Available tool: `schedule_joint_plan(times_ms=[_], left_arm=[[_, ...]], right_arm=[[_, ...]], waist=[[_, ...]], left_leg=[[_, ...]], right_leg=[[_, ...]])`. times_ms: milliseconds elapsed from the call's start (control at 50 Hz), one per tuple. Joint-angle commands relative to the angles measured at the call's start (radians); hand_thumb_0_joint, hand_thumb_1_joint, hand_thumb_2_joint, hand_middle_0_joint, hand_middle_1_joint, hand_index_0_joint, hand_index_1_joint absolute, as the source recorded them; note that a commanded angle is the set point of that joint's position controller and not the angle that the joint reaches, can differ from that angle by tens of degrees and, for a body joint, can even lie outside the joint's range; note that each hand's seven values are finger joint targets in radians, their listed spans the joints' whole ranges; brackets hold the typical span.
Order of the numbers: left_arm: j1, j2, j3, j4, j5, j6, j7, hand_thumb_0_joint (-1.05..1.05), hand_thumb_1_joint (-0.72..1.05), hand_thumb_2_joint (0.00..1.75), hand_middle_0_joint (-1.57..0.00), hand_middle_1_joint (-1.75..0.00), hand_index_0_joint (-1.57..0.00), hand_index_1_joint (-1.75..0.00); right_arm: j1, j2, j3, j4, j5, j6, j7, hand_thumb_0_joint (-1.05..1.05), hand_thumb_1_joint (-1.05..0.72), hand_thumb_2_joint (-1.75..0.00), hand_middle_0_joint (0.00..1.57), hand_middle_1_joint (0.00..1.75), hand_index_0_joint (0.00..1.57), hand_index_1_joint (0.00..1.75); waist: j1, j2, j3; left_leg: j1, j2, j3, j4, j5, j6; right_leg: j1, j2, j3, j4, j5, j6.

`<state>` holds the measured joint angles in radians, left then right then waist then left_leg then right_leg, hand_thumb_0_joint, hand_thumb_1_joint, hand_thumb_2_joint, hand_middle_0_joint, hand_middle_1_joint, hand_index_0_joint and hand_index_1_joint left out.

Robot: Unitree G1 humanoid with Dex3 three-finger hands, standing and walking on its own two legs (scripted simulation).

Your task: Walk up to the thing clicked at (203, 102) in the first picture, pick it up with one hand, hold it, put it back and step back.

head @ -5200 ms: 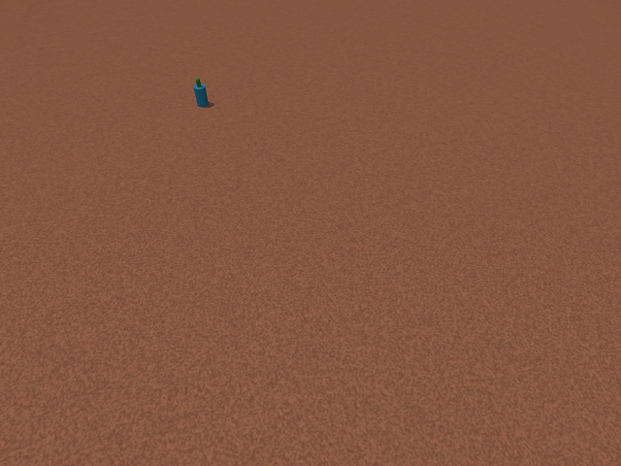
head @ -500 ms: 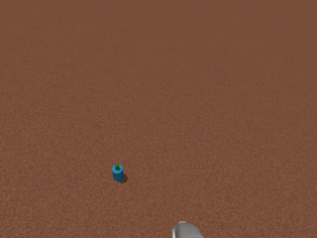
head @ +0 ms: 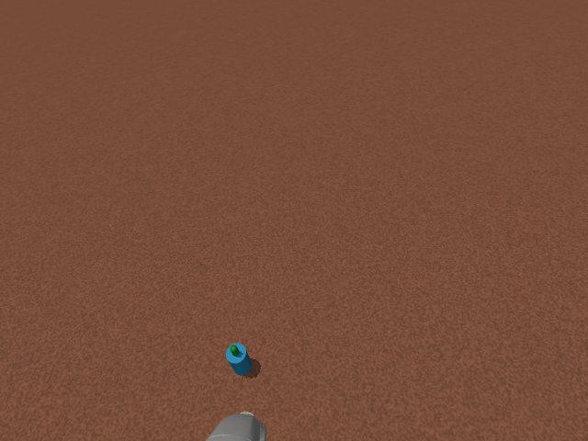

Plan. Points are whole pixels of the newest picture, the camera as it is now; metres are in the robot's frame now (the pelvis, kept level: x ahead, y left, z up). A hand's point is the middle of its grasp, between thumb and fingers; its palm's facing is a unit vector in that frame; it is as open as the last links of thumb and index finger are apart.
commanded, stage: walk up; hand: left
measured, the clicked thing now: (238, 356) +0.47 +0.25 -0.69
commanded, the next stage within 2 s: none
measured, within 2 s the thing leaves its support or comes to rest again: neither
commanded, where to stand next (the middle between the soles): +0.14 +0.04 m, yaw +1 degrees
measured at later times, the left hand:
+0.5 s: hand out of the picture +0.08 +0.32 -0.16, palm faces -0.03 -0.93 -0.37, open 7.3 cm
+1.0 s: hand (114, 433) +0.16 +0.31 -0.16, palm faces +0.01 -0.93 -0.37, open 7.3 cm
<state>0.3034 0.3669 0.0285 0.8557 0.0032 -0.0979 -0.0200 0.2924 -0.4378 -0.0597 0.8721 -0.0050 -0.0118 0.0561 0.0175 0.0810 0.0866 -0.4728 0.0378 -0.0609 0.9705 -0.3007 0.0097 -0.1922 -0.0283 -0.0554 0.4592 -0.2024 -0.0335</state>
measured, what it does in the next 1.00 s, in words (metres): steps on the spot: left foot, then right foot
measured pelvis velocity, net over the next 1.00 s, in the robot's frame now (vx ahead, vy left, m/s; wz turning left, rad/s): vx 0.09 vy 0.04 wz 0.02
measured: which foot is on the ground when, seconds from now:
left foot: up 0.00-0.20, down 0.22-1.00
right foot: down 0.00-0.24, up 0.26-0.54, down 0.56-1.00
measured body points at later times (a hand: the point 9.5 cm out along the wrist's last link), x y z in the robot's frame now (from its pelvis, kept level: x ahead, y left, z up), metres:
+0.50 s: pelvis +0.05 +0.04 -0.01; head +0.07 +0.05 +0.44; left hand +0.08 +0.36 -0.14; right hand +0.15 -0.27 -0.12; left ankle +0.13 +0.15 -0.74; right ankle +0.09 -0.10 -0.72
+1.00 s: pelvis +0.09 +0.04 -0.01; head +0.09 +0.04 +0.44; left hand +0.16 +0.35 -0.13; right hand +0.16 -0.27 -0.13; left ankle +0.10 +0.17 -0.74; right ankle +0.10 -0.09 -0.74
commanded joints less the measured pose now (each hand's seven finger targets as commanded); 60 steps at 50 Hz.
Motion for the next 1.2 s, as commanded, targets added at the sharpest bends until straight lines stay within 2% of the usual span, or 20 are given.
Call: schedule_joint_plan(times_ms=[0, 120, 180, 200, 220, 240, 260, 320, 420, 520, 560, 580, 600, 640, 700, 800, 840, 880, 1000, 1180], left_arm=[[0.022, 0.29, 0.091, -0.07, 0.003, -0.009, 0.02, 0.0, 0.9, 0.9, -0.2, -0.3, -0.2, -0.3], [0.001, 0.279, 0.068, -0.068, 0.006, 0.012, 0.028, 0.0, 0.9, 0.9, -0.2, -0.3, -0.2, -0.3], [-0.022, 0.24, 0.046, -0.072, -0.009, 0.031, 0.034, 0.0, 0.9, 0.9, -0.2, -0.3, -0.2, -0.3], [0.013, 0.191, 0.028, -0.077, -0.013, 0.034, 0.033, 0.0, 0.9, 0.9, -0.2, -0.3, -0.2, -0.3], [0.069, 0.16, 0.02, -0.079, -0.019, 0.039, 0.027, 0.0, 0.9, 0.9, -0.2, -0.3, -0.2, -0.3], [0.118, 0.229, 0.04, -0.042, -0.01, 0.054, 0.037, 0.0, 0.9, 0.9, -0.2, -0.3, -0.2, -0.3], [0.077, 0.274, 0.048, -0.021, 0.003, 0.058, 0.039, 0.0, 0.9, 0.9, -0.2, -0.3, -0.2, -0.3], [0.071, 0.272, 0.056, 0.01, 0.002, 0.065, 0.023, 0.0, 0.9, 0.9, -0.2, -0.3, -0.2, -0.3], [0.072, 0.225, 0.049, 0.044, 0.013, 0.06, 0.018, 0.0, 0.9, 0.9, -0.2, -0.3, -0.2, -0.3], [0.124, 0.196, 0.056, 0.097, 0.022, 0.047, 0.03, 0.0, 0.9, 0.9, -0.2, -0.3, -0.2, -0.3], [0.111, 0.23, 0.065, 0.092, 0.036, 0.039, 0.04, 0.0, 0.9, 0.9, -0.2, -0.3, -0.2, -0.3], [0.069, 0.294, 0.074, 0.067, 0.046, 0.031, 0.044, 0.0, 0.9, 0.9, -0.2, -0.3, -0.2, -0.3], [-0.035, 0.358, 0.082, 0.049, 0.046, 0.034, 0.043, 0.0, 0.9, 0.9, -0.2, -0.3, -0.2, -0.3], [-0.122, 0.295, 0.068, 0.026, 0.03, 0.029, 0.039, 0.0, 0.9, 0.9, -0.2, -0.3, -0.2, -0.3], [-0.057, 0.266, 0.057, 0.056, 0.024, 0.019, 0.037, 0.0, 0.9, 0.9, -0.2, -0.3, -0.2, -0.3], [-0.11, 0.239, 0.04, 0.042, 0.005, 0.047, 0.025, 0.0, 0.9, 0.9, -0.2, -0.3, -0.2, -0.3], [-0.099, 0.186, 0.023, 0.034, -0.007, 0.052, 0.023, 0.0, 0.9, 0.9, -0.2, -0.3, -0.2, -0.3], [-0.09, 0.222, 0.035, 0.076, 0.0, 0.063, 0.026, 0.0, 0.9, 0.9, -0.2, -0.3, -0.2, -0.3], [-0.096, 0.265, 0.044, 0.111, 0.002, 0.036, 0.031, 0.0, 0.9, 0.9, -0.2, -0.3, -0.2, -0.3], [-0.17, 0.231, 0.026, 0.127, -0.001, 0.047, 0.029, 0.0, 0.9, 0.9, -0.2, -0.3, -0.2, -0.3]], right_arm=[[0.021, -0.141, -0.052, -0.046, -0.009, -0.009, -0.004, 0.0, -0.9, -0.9, 0.2, 0.3, 0.2, 0.3], [-0.04, -0.094, -0.033, -0.033, -0.012, -0.025, -0.02, 0.0, -0.9, -0.9, 0.2, 0.3, 0.2, 0.3], [0.028, -0.136, -0.044, 0.011, -0.02, -0.042, -0.038, 0.0, -0.9, -0.9, 0.2, 0.3, 0.2, 0.3], [0.06, -0.203, -0.061, 0.013, -0.027, -0.046, -0.047, 0.0, -0.9, -0.9, 0.2, 0.3, 0.2, 0.3], [0.061, -0.273, -0.077, -0.012, -0.025, -0.048, -0.044, 0.0, -0.9, -0.9, 0.2, 0.3, 0.2, 0.3], [0.034, -0.305, -0.086, -0.029, -0.003, -0.043, -0.042, 0.0, -0.9, -0.9, 0.2, 0.3, 0.2, 0.3], [0.023, -0.292, -0.09, -0.02, 0.003, -0.034, -0.042, 0.0, -0.9, -0.9, 0.2, 0.3, 0.2, 0.3], [-0.058, -0.218, -0.06, -0.049, -0.008, -0.035, -0.045, 0.0, -0.9, -0.9, 0.2, 0.3, 0.2, 0.3], [-0.073, -0.206, -0.055, -0.056, -0.014, -0.025, -0.042, 0.0, -0.9, -0.9, 0.2, 0.3, 0.2, 0.3], [-0.161, -0.193, -0.039, -0.071, -0.013, 0.007, -0.034, 0.0, -0.9, -0.9, 0.2, 0.3, 0.2, 0.3], [-0.141, -0.119, -0.013, -0.068, -0.002, 0.018, -0.035, 0.0, -0.9, -0.9, 0.2, 0.3, 0.2, 0.3], [-0.154, -0.07, 0.001, -0.071, 0.0, 0.022, -0.033, 0.0, -0.9, -0.9, 0.2, 0.3, 0.2, 0.3], [-0.171, -0.138, -0.021, -0.044, -0.005, 0.025, -0.041, 0.0, -0.9, -0.9, 0.2, 0.3, 0.2, 0.3], [-0.092, -0.163, -0.026, 0.01, 0.0, 0.012, -0.037, 0.0, -0.9, -0.9, 0.2, 0.3, 0.2, 0.3], [-0.108, -0.126, -0.012, 0.039, -0.002, 0.002, -0.036, 0.0, -0.9, -0.9, 0.2, 0.3, 0.2, 0.3], [-0.066, -0.138, -0.018, 0.083, -0.005, -0.029, -0.051, 0.0, -0.9, -0.9, 0.2, 0.3, 0.2, 0.3], [-0.068, -0.198, -0.03, 0.078, -0.015, -0.04, -0.061, 0.0, -0.9, -0.9, 0.2, 0.3, 0.2, 0.3], [-0.13, -0.25, -0.039, 0.08, 0.002, -0.034, -0.051, 0.0, -0.9, -0.9, 0.2, 0.3, 0.2, 0.3], [-0.167, -0.134, 0.006, 0.087, 0.004, -0.034, -0.048, 0.0, -0.9, -0.9, 0.2, 0.3, 0.2, 0.3], [-0.174, -0.177, -0.005, 0.116, 0.009, -0.037, -0.059, 0.0, -0.9, -0.9, 0.2, 0.3, 0.2, 0.3]], waist=[[0.0, -0.243, 0.026], [0.008, -0.225, -0.039], [-0.04, -0.078, -0.103], [-0.051, 0.086, -0.16], [-0.028, 0.201, -0.165], [-0.024, 0.138, -0.158], [-0.042, 0.117, -0.113], [-0.021, 0.112, -0.067], [-0.032, 0.109, -0.059], [0.017, 0.032, -0.078], [0.024, -0.137, -0.047], [0.023, -0.284, 0.002], [0.016, -0.28, 0.067], [-0.033, -0.208, 0.084], [-0.002, -0.25, -0.031], [-0.033, -0.214, -0.125], [-0.023, -0.079, -0.171], [-0.001, 0.001, -0.087], [0.004, -0.049, -0.076], [-0.005, -0.038, -0.115]], left_leg=[[-0.065, 0.021, 0.006, -0.093, 0.076, -0.026], [0.155, 0.022, 0.08, -0.317, 0.151, -0.015], [0.348, -0.006, 0.081, -0.518, 0.256, 0.029], [0.423, 0.136, -0.089, -0.574, 0.302, 0.075], [0.479, 0.275, -0.37, -0.62, 0.13, 0.16], [0.437, 0.356, -0.443, -0.676, -0.064, 0.253], [0.355, 0.339, -0.458, -0.707, -0.218, 0.258], [0.254, 0.197, -0.221, -0.721, -0.2, 0.165], [0.206, 0.203, -0.167, -0.697, -0.171, 0.203], [0.03, 0.176, -0.096, -0.58, -0.247, 0.155], [-0.037, 0.094, -0.03, -0.425, -0.297, 0.077], [-0.101, -0.019, 0.033, -0.257, -0.245, 0.014], [-0.023, -0.028, -0.001, -0.127, -0.203, 0.007], [0.055, 0.014, -0.02, -0.198, -0.125, 0.008], [0.057, -0.01, 0.014, -0.258, -0.109, 0.005], [0.348, -0.021, 0.045, -0.562, 0.124, 0.008], [0.414, 0.143, -0.169, -0.614, 0.2, 0.068], [0.232, 0.224, -0.267, -0.667, -0.15, 0.162], [0.142, 0.015, 0.004, -0.446, 0.124, 0.034], [0.255, 0.104, -0.078, -0.493, 0.32, 0.093]], right_leg=[[0.0, -0.208, 0.133, -0.217, 0.098, -0.141], [-0.059, -0.224, 0.077, -0.045, 0.384, -0.157], [-0.116, -0.157, 0.046, 0.184, 0.226, -0.084], [-0.175, -0.078, 0.0, 0.326, 0.039, -0.037], [-0.334, 0.049, -0.006, 0.469, -0.353, -0.01], [-0.343, 0.017, 0.024, 0.573, -0.411, -0.015], [-0.33, -0.02, 0.063, 0.6, -0.388, -0.013], [-0.293, -0.034, 0.103, 0.523, -0.266, -0.004], [-0.218, -0.02, 0.031, 0.336, -0.233, 0.03], [0.038, 0.024, -0.01, 0.087, -0.091, 0.015], [0.033, -0.059, 0.169, -0.077, -0.234, -0.025], [-0.065, -0.253, 0.522, -0.271, -0.565, -0.094], [-0.238, -0.354, 0.609, -0.34, -0.708, -0.17], [-0.222, -0.276, 0.439, -0.251, -0.49, -0.154], [-0.02, -0.207, 0.295, -0.172, -0.108, -0.11], [-0.072, -0.148, 0.134, 0.014, 0.11, -0.052], [-0.155, -0.056, 0.06, 0.13, 0.028, 0.005], [-0.092, -0.006, 0.027, 0.15, -0.264, 0.005], [0.054, -0.131, 0.196, -0.047, 0.057, -0.062], [0.035, -0.046, 0.071, 0.06, 0.115, -0.022]])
